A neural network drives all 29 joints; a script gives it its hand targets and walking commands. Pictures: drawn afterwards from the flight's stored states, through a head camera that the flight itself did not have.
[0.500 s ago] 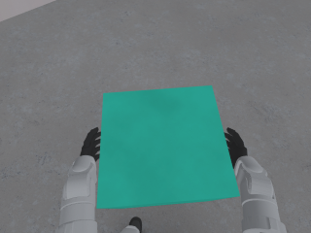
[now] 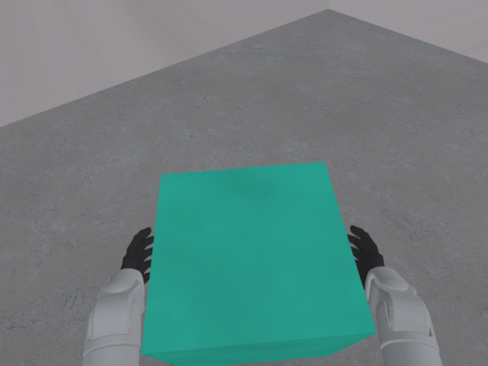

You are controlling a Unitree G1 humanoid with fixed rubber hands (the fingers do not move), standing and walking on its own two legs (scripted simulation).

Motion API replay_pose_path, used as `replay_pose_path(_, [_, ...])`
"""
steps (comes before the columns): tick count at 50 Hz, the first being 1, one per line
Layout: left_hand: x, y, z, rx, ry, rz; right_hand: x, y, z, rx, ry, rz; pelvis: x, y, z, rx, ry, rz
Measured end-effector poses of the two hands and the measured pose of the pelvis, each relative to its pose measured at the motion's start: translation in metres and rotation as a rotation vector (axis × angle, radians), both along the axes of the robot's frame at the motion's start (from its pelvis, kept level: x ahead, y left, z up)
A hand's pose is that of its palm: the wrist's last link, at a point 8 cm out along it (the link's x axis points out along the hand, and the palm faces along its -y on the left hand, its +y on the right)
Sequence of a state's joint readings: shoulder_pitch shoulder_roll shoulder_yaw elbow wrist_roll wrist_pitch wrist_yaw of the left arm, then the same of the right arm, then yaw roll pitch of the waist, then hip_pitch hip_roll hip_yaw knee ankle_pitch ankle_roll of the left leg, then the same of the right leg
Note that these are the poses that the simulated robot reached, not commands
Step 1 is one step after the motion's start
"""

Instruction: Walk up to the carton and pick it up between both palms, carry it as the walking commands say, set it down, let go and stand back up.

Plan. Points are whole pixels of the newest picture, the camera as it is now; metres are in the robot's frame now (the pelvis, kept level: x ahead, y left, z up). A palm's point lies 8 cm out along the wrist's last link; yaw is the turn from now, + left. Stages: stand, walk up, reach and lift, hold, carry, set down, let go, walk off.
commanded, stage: reach and lift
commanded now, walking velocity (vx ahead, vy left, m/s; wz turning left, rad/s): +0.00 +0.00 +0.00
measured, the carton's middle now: (251, 271) +0.31 +0.03 -0.07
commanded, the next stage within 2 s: hold in 1.54 s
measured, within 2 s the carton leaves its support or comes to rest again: neither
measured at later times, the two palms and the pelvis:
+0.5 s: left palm (108, 254) +0.27 +0.26 +0.04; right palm (353, 258) +0.29 -0.13 +0.05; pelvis -0.05 +0.04 +0.00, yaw +0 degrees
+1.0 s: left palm (136, 256) +0.28 +0.22 +0.03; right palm (376, 261) +0.29 -0.17 +0.03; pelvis +0.01 +0.01 +0.00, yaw +0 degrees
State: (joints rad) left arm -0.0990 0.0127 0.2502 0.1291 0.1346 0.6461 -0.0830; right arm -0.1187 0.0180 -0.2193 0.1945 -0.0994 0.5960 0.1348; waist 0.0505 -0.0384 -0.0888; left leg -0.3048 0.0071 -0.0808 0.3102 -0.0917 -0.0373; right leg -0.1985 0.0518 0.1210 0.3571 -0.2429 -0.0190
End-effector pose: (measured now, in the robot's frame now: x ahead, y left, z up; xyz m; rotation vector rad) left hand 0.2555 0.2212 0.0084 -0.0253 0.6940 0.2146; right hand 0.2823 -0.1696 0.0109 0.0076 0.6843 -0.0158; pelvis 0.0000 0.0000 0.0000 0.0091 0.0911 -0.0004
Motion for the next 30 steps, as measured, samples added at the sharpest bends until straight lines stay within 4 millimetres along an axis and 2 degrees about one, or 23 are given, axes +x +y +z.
replay_pose_path(7, [-0.01,0.01,0.026,0.001,-0.059,-0.022,-0.021,0.01,0.024,-0.026,-0.054,-0.011,-0.019,0.009,0.0,-0.011,-0.072,0.001])
replay_pose_path(10, [-0.012,0.016,0.034,0.0,-0.058,-0.022,-0.028,0.015,0.023,-0.036,-0.047,-0.004,-0.03,0.014,-0.001,-0.017,-0.098,0.001])
replay_pose_path(14, [-0.009,0.023,0.031,-0.024,-0.027,-0.018,-0.031,0.023,0.017,-0.045,-0.012,-0.005,-0.044,0.023,-0.001,-0.026,-0.125,0.0])
replay_pose_path(20, [0.004,0.031,0.027,-0.031,-0.047,-0.024,-0.013,0.031,0.028,-0.092,-0.037,0.017,-0.053,0.038,-0.002,-0.039,-0.142,-0.004])
replay_pose_path(25, [0.016,0.037,0.034,-0.025,-0.072,-0.011,0.004,0.037,0.035,-0.092,-0.059,0.035,-0.048,0.044,-0.002,-0.037,-0.137,0.001])
replay_pose_path(30, [0.026,0.036,0.03,-0.011,-0.049,-0.003,0.018,0.037,0.027,-0.084,-0.036,0.051,-0.037,0.043,-0.002,-0.028,-0.123,0.005])
